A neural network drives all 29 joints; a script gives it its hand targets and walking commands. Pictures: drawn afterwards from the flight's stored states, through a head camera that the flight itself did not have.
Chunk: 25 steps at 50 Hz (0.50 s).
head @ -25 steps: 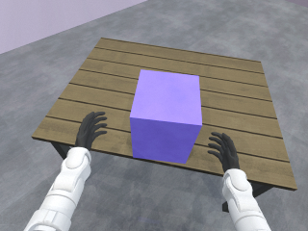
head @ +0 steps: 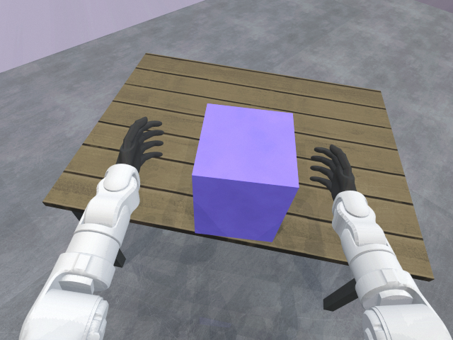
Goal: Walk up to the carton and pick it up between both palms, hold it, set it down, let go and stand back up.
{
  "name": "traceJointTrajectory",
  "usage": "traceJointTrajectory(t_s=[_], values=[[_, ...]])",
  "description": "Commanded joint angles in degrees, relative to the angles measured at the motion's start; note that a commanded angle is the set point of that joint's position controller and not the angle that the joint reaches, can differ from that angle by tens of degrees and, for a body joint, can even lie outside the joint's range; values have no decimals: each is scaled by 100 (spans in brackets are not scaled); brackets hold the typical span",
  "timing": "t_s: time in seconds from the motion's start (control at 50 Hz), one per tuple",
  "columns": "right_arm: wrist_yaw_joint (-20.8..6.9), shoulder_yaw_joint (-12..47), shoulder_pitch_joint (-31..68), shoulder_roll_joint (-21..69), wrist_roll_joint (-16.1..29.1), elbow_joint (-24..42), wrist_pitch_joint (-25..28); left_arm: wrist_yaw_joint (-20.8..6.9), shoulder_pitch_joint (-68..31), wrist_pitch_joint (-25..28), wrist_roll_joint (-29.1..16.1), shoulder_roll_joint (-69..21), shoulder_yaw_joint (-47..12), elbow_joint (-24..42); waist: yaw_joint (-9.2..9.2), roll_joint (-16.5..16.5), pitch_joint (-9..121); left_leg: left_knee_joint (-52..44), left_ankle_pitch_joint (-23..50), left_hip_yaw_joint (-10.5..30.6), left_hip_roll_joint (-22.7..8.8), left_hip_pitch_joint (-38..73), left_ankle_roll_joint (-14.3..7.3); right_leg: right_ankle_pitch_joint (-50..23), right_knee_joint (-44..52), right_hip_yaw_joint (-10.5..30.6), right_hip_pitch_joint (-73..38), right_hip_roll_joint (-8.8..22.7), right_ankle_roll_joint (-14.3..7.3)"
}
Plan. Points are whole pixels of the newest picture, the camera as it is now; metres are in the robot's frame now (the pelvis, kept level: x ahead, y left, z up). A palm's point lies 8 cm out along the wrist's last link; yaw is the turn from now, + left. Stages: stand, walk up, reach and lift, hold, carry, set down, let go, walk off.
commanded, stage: reach and lift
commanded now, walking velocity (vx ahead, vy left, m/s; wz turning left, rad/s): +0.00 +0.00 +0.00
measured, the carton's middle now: (241, 176) +0.49 -0.01 -0.07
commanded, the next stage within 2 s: none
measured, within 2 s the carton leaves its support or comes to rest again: neither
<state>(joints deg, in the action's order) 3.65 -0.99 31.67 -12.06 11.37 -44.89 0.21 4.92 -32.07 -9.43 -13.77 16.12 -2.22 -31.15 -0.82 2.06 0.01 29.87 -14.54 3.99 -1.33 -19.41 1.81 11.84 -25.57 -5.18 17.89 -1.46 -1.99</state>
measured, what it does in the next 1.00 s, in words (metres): stands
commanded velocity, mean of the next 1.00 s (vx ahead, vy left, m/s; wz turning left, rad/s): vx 0.00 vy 0.00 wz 0.00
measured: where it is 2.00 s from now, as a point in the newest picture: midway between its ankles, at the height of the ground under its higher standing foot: outside the picture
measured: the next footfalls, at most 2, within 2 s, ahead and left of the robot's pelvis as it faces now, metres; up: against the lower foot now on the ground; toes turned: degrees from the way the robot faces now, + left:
none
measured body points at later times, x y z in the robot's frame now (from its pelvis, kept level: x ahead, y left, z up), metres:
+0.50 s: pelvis +0.02 +0.00 +0.00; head +0.08 +0.02 +0.44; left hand +0.47 +0.20 +0.10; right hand +0.47 -0.17 +0.09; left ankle +0.01 +0.13 -0.74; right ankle +0.01 -0.10 -0.74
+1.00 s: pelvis +0.00 +0.00 -0.02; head +0.13 +0.02 +0.41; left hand +0.45 +0.20 -0.01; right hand +0.45 -0.19 -0.02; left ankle +0.01 +0.13 -0.74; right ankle +0.01 -0.10 -0.74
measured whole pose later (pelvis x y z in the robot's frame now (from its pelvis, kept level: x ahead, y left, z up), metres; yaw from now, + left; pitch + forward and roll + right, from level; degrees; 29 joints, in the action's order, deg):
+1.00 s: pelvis +0.00 +0.00 -0.02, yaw -1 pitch +25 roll -2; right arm 2.7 -1.0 50.9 -12.9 12.8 -74.7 17.6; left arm 4.7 -52.0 20.5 -16.8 15.3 -3.9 -73.3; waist -0.7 0.9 9.3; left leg 37.2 -14.7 4.0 -1.8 -47.0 2.3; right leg 11.6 -32.5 -5.2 45.6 -1.8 -2.0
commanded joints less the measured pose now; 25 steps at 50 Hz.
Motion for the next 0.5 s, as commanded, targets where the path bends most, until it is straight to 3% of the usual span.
traceJointTrajectory(t_s=[0.0,0.02,0.04,0.08,0.1,0.12,0.14,0.16,0.18,0.2,0.22,0.24,0.26,0.3,0.32,0.36,0.38,0.4,0.46,0.48], values=[[16,-717,3918,-1646,487,489,222,165,-4062,291,-27,764,286,-375,506,-741,3592,-467,1192,-211,69,300,102,-1243,170,475,-469,-48,249],[41,-711,3972,-1636,463,272,173,164,-4078,356,-64,832,304,-804,494,-752,3924,-408,1027,-215,73,129,64,-1209,147,563,-536,32,258],[59,-628,4029,-1698,483,437,256,137,-3920,405,-77,811,318,-786,375,-453,3963,-347,1436,-289,83,11,45,-1776,20,538,-841,-14,296],[149,-487,4171,-1642,620,477,357,89,-4132,481,-61,797,225,-715,468,-783,4465,-206,1940,-297,165,111,138,-2501,-62,613,-1067,-20,318],[191,-579,4202,-1693,612,695,407,77,-4146,491,-72,905,316,-476,502,-700,4885,-51,2532,-258,174,283,165,-3119,-190,565,-1267,-42,355],[195,-437,4286,-1688,652,194,354,55,-4275,486,50,852,450,-822,483,-743,4588,-27,2542,-328,203,135,228,-3175,-154,556,-1240,-17,382],[213,-594,4423,-1711,598,-132,301,29,-4486,519,10,808,310,-1172,587,-882,4476,-172,2046,-251,163,77,228,-2729,-108,482,-1067,2,395],[183,-530,4957,-1680,634,49,316,34,-5017,544,-57,999,329,-1069,488,-916,4661,-146,2152,-282,153,-43,234,-2750,-126,461,-1073,-12,372],[204,-526,4928,-1765,595,-132,299,16,-4829,607,-89,906,353,-1281,528,-632,4548,-164,2064,-292,144,20,193,-2763,-111,465,-1005,3,386],[208,-476,4793,-1722,686,-372,325,8,-4796,648,-34,820,282,-1319,488,-853,4497,-129,2249,-300,119,104,250,-2845,-134,466,-933,-19,371],[197,-348,4809,-1684,744,-238,416,39,-4767,681,19,788,412,-1196,463,-672,4855,-25,2603,-298,105,316,276,-3120,-167,416,-1019,-87,351],[183,-489,4657,-1755,697,-487,361,31,-4701,728,-70,815,294,-1477,471,-679,4879,-46,2461,-272,123,225,261,-2949,-93,450,-983,-80,336],[192,-390,5114,-1720,730,-419,386,24,-5137,865,-202,968,299,-1424,447,-640,5112,33,2383,-322,131,-85,250,-3007,-197,493,-955,-9,327],[164,-487,5133,-1762,674,-422,464,112,-5320,935,-94,1028,364,-1093,468,-995,5415,74,2797,-285,145,258,359,-3208,-233,433,-890,-80,360],[132,-483,5227,-1773,813,-432,463,124,-5367,952,-156,1053,314,-1294,385,-1023,5701,148,2930,-291,117,215,393,-3209,-182,410,-768,-74,347],[137,-368,5153,-1770,727,-328,594,77,-5369,1052,-200,898,300,-894,455,-842,5819,241,3539,-336,158,416,436,-4170,-334,404,-1040,-186,351],[136,-471,5354,-1787,702,-689,569,89,-5441,1025,-39,1007,383,-1268,488,-1022,5782,229,3447,-271,129,289,473,-4078,-287,370,-921,-160,377],[149,-405,5137,-1776,707,-718,623,100,-5535,1041,81,996,424,-1036,462,-1199,5964,290,3695,-352,167,500,501,-4180,-287,402,-836,-183,393],[153,-513,5248,-1858,617,-891,668,64,-5267,958,77,835,436,-1223,487,-1023,5673,194,3783,-247,166,480,480,-4292,-202,402,-844,-214,359],[166,-314,5217,-1783,727,-1124,618,7,-5185,932,68,875,503,-1649,429,-987,5275,211,3723,-322,174,383,461,-4168,-154,432,-930,-128,372]])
